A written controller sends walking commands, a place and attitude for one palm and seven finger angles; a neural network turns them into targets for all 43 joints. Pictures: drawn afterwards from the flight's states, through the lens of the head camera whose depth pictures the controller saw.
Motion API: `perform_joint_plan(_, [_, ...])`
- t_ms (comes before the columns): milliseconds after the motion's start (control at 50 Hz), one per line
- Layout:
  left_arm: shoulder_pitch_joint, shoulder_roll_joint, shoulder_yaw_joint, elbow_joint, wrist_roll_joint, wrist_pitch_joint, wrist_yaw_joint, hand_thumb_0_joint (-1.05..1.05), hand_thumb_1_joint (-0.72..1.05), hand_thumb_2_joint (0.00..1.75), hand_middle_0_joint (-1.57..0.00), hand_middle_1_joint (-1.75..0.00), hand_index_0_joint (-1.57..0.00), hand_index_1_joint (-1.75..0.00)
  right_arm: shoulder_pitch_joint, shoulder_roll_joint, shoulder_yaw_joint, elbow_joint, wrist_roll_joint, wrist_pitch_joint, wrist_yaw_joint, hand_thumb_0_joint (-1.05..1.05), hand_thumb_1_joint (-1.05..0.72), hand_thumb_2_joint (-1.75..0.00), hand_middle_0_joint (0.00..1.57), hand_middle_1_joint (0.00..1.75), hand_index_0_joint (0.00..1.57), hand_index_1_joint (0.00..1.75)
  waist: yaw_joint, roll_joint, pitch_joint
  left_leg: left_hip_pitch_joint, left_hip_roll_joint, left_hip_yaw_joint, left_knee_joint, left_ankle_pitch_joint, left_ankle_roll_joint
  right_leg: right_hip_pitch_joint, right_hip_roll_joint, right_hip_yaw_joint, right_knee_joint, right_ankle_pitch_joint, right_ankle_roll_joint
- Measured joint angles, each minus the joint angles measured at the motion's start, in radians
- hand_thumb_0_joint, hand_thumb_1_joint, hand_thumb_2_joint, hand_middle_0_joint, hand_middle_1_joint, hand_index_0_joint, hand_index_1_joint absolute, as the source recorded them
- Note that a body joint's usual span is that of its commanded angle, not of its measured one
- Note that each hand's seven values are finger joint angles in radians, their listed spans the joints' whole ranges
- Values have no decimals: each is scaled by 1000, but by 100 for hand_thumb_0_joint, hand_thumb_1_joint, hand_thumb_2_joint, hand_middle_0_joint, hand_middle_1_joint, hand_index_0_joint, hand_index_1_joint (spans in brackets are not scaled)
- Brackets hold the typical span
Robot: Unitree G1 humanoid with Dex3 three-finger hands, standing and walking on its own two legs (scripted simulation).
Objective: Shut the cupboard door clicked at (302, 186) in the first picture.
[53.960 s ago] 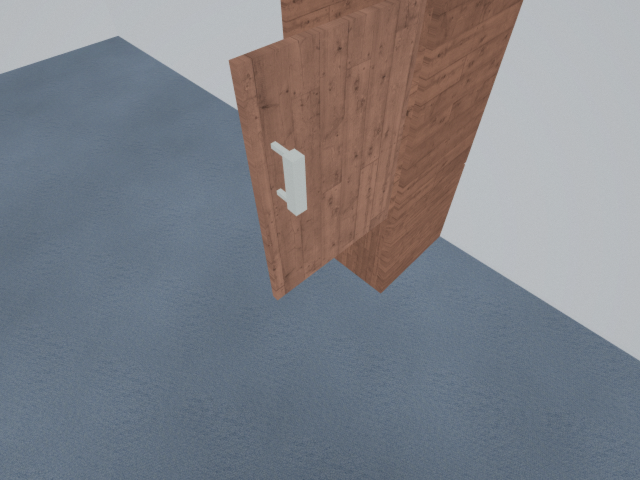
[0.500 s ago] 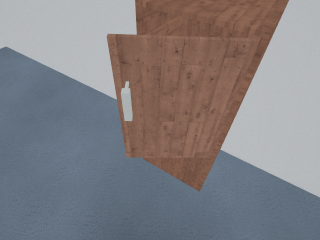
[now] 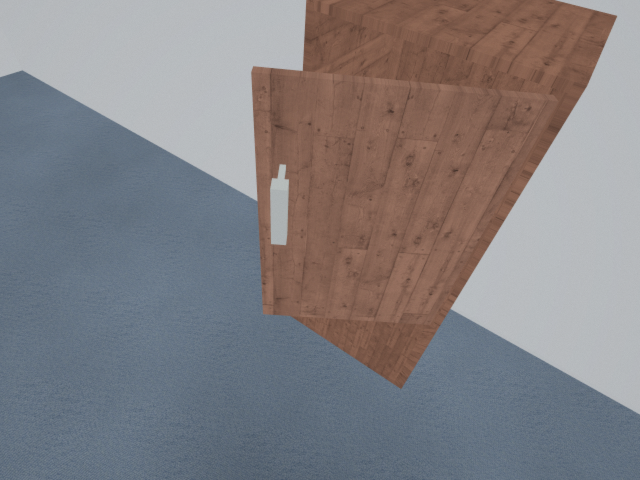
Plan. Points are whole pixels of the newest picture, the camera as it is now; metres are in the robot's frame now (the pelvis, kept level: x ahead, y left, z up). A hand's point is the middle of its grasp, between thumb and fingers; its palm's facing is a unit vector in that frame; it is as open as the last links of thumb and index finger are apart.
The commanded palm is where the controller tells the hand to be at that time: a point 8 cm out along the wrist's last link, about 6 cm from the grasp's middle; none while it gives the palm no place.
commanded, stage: come to a stop and stand still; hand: left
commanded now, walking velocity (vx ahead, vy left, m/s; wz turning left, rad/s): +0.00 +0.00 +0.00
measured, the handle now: (280, 204) +0.51 +0.11 +0.04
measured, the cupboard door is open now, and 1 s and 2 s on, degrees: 33 33 33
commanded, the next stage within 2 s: look again from close up in 0.60 s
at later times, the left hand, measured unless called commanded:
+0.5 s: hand out of the picture +0.04 +0.18 -0.18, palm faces -0.01 -0.99 -0.17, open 7.3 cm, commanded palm none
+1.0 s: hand out of the picture +0.03 +0.17 -0.18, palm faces -0.01 -0.99 -0.16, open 7.3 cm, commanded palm none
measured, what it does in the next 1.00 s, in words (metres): stands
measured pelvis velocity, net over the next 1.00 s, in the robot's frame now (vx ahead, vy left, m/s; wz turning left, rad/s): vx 0.04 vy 0.00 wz -0.01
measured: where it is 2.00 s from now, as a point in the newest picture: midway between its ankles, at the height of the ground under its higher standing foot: outside the picture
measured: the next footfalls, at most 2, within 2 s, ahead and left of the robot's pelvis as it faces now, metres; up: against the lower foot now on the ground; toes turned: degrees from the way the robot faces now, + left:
right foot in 1.76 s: +0.12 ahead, -0.20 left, +0.00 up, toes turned +0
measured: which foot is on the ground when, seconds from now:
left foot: down 0.00-1.00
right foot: down 0.00-1.00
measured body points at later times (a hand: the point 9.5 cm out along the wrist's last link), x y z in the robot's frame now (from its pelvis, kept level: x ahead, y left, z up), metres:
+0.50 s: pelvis +0.03 +0.00 +0.00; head +0.04 +0.03 +0.45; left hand +0.04 +0.23 -0.17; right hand +0.04 -0.23 -0.14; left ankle +0.04 +0.03 -0.74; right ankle +0.01 -0.15 -0.74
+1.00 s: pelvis +0.04 +0.00 +0.00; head +0.05 +0.02 +0.45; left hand +0.03 +0.22 -0.17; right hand +0.05 -0.23 -0.14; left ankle +0.04 +0.03 -0.74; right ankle +0.01 -0.15 -0.74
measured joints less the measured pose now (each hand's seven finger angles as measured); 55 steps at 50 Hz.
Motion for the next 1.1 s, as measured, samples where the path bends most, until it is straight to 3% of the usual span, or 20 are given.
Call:
perform_joint_plan(500, [-93, 26, 7, -2, -9, -1, 6, 0, 91, 90, -20, -30, -20, -30, 21, 10, 8, 57, 3, -15, -8, 1, -91, -90, 20, 30, 20, 30, -21, -4, 20, 65, -13, 2, -41, -23, 6, 60, -12, 8, -33, -25, 20])
perform_joint_plan(1100, [-74, 9, 4, 31, -12, 1, 7, 0, 91, 90, -20, -30, -20, -30, 8, 8, 6, 79, 5, -21, -16, 1, -91, -90, 20, 30, 20, 30, -13, 1, 30, 104, -10, 6, -60, -35, -1, 90, -9, 14, -41, -39, 18])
